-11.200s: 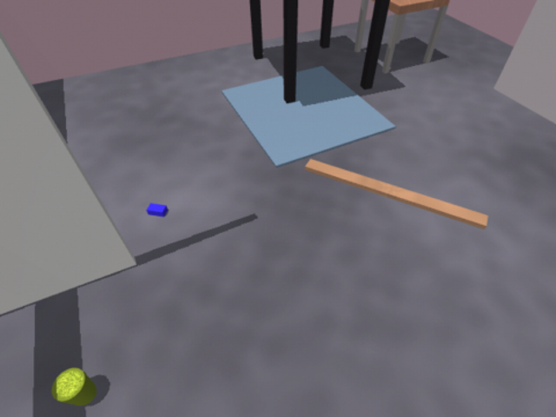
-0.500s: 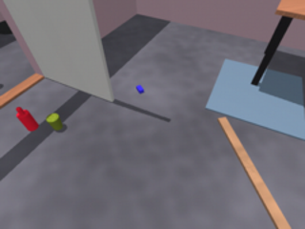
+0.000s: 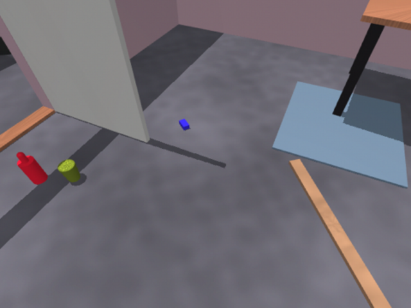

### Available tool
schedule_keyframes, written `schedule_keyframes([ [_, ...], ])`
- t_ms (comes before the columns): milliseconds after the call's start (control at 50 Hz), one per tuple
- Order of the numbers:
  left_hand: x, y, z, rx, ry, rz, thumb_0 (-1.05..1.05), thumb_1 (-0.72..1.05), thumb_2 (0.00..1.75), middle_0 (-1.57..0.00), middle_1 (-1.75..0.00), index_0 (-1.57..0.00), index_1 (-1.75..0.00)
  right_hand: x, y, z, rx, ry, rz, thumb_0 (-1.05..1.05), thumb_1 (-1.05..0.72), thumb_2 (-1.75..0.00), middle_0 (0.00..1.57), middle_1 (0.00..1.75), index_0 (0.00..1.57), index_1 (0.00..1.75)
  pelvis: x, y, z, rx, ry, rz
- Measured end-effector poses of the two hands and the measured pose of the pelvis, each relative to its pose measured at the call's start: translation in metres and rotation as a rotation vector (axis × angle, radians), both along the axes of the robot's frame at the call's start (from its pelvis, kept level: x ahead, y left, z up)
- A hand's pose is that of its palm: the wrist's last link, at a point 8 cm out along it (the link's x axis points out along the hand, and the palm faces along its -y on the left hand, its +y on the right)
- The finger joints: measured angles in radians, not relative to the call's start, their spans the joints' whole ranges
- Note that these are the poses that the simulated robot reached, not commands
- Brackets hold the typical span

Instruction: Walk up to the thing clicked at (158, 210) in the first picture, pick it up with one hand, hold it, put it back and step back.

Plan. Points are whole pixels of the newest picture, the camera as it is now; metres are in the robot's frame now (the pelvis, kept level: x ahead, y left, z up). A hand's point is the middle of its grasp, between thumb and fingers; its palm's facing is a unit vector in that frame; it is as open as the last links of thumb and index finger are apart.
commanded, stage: stand
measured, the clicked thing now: (184, 124) +1.47 +0.24 -0.77
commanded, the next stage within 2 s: none
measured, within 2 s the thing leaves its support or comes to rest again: neither
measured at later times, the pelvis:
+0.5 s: pelvis +0.01 -0.01 +0.00, yaw +0 degrees
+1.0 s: pelvis +0.01 -0.01 +0.00, yaw -1 degrees
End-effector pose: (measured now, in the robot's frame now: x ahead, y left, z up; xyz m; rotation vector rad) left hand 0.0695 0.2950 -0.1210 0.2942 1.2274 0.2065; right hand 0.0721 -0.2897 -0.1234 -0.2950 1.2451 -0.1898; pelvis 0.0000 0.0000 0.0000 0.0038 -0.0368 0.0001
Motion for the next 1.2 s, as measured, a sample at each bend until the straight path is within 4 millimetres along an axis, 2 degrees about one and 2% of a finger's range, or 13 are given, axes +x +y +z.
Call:
schedule_keyframes([
  [460,0.002,-0.004,0.004,0.018,0.009,-0.005,0.00,0.90,0.90,-0.20,-0.30,-0.20,-0.30,0.001,-0.018,0.001,-0.016,0.006,0.006,0.00,-0.90,-0.90,0.20,0.30,0.20,0.30,0.005,-0.010,0.000,-0.001,0.003,-0.005],
  [880,0.016,-0.009,0.005,0.017,-0.008,-0.022,0.00,0.90,0.90,-0.20,-0.30,-0.20,-0.30,0.008,-0.021,0.003,-0.020,-0.010,0.006,0.00,-0.90,-0.90,0.20,0.30,0.20,0.30,0.011,-0.013,0.000,-0.003,0.001,-0.014],
  [1200,0.013,-0.005,0.004,0.019,0.000,-0.026,0.00,0.90,0.90,-0.20,-0.30,-0.20,-0.30,0.003,-0.019,0.003,-0.022,-0.007,0.002,0.00,-0.90,-0.90,0.20,0.30,0.20,0.30,0.010,-0.011,0.000,-0.002,-0.002,-0.021],
])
